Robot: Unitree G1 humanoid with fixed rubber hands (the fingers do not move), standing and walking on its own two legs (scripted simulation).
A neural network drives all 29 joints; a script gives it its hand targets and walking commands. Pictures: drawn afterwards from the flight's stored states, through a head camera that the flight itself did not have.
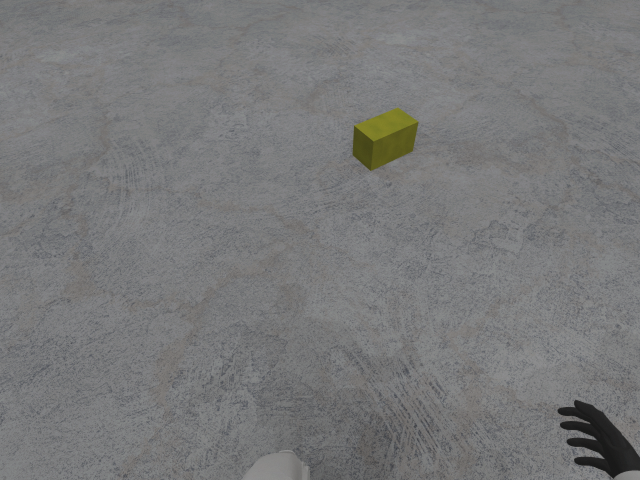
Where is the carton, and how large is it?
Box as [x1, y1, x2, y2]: [353, 108, 417, 170]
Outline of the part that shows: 398,108 395,108 354,125 353,155 370,170 412,150 417,121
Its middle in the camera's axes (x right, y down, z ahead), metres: +0.31 -0.48 +1.85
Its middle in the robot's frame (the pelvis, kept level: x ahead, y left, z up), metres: +1.63 -0.11 -0.65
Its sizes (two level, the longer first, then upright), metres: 0.264 0.147 0.170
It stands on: the floor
